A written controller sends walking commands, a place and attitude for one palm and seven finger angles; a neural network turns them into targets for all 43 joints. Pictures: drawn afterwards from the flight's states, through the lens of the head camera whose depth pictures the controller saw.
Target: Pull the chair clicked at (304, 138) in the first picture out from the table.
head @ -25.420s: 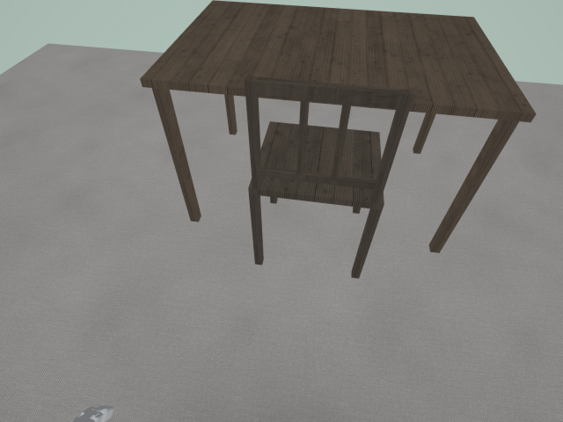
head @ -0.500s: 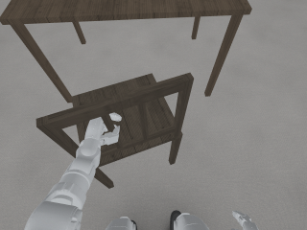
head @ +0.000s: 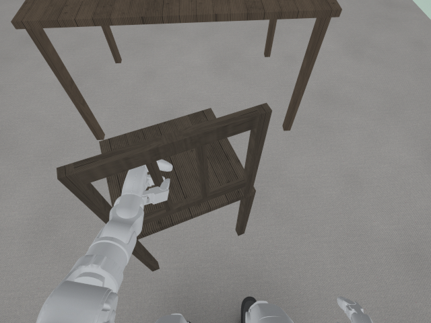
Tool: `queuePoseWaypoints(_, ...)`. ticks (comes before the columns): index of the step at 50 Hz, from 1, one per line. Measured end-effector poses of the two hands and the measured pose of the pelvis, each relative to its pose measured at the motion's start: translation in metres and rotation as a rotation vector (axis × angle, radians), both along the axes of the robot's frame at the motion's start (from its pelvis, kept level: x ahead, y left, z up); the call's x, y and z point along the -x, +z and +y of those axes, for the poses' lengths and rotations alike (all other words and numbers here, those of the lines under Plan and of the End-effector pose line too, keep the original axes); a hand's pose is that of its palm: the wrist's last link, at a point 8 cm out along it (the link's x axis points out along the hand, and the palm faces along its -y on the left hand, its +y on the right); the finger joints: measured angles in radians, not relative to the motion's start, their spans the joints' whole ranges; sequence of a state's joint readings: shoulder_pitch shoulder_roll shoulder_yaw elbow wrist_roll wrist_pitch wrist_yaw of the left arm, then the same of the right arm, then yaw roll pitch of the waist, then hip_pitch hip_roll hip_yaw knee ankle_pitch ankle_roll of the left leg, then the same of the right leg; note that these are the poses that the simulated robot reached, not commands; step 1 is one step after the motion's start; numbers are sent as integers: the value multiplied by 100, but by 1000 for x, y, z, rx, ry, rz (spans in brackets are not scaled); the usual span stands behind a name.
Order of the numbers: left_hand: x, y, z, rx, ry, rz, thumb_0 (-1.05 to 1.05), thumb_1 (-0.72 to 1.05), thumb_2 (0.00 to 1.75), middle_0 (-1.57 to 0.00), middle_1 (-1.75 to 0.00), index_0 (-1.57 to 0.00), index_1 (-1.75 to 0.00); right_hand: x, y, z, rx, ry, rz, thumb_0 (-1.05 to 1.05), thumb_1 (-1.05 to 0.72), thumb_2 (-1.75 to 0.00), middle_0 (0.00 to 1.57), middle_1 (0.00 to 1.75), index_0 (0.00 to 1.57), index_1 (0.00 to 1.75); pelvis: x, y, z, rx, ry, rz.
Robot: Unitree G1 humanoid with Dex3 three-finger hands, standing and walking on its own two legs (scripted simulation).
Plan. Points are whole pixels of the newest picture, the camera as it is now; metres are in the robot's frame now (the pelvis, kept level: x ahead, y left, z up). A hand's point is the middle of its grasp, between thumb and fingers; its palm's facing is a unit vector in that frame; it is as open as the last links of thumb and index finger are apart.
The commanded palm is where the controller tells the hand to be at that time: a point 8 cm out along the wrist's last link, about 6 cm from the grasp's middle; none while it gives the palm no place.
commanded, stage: step backward, pulling the chair out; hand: left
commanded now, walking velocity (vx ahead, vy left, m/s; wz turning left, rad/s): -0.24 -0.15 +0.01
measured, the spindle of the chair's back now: (161, 187) +0.41 +0.12 -0.10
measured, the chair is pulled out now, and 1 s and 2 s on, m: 0.50 0.60 0.60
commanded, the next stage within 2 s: stop walking, hand still on the chair in 0.26 s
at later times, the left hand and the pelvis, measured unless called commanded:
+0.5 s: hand (159, 226) +0.30 +0.11 -0.04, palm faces -0.08 -0.97 -0.24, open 5.7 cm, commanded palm +0.28 +0.16 -0.01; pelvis -0.06 +0.00 +0.00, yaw -3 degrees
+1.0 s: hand (157, 232) +0.28 +0.11 -0.03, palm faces -0.09 -0.97 -0.24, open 5.6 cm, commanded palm +0.27 +0.16 -0.01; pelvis -0.01 -0.01 +0.01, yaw -3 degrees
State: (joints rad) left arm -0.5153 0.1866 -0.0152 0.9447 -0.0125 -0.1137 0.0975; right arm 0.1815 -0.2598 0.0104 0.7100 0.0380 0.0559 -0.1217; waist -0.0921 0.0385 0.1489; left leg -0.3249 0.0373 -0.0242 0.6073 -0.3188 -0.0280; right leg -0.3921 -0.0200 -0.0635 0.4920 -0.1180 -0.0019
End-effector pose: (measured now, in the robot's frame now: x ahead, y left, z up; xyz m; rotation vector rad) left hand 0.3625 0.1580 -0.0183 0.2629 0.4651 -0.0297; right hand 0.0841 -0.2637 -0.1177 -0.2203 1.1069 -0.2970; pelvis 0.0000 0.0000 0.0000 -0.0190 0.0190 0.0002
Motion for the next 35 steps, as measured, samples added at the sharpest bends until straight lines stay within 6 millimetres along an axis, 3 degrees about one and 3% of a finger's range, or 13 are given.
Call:
queuePoseWaypoints(5, 21, 1, 3, 20, -14, -6, 4, 68, 77, -15, -114, -43, -144, 20, 9, 4, 21, 3, 6, 1, -90, -90, 20, 30, 20, 30, 16, 2, 6, -22, -31, -7)
queuePoseWaypoints(12, 45, 3, 2, 6, -2, -1, 5, 67, 79, -16, -114, -44, -144, 39, -1, 13, -60, 20, 15, 1, -90, -90, 20, 30, 20, 30, 34, 3, -7, 7, -45, -22)
queuePoseWaypoints(19, 65, 5, 0, -1, 28, 14, 6, 66, 80, -17, -112, -43, -144, 60, 0, 1, -46, -24, -36, 1, -90, -90, 20, 30, 20, 30, 56, 1, -11, -6, -43, -27)
queuePoseWaypoints(25, 82, 5, 1, 0, 13, 1, 7, 67, 79, -16, -113, -43, -144, 78, 8, -8, 20, -42, -39, 1, -90, -90, 20, 30, 20, 30, 62, 1, -1, -12, -47, -50)
queuePoseWaypoints(30, 91, 5, 4, 10, -7, -2, 7, 67, 79, -15, -115, -45, -144, 79, 12, 2, 24, -41, -38, 1, -90, -90, 20, 30, 20, 30, 56, 4, 5, -9, -56, -60)
queuePoseWaypoints(35, 94, 5, 6, 11, -14, -5, 7, 67, 79, -15, -116, -45, -143, 60, 10, 21, -27, -11, -63, 1, -90, -90, 20, 30, 20, 30, 43, 5, 3, -17, -54, -70)
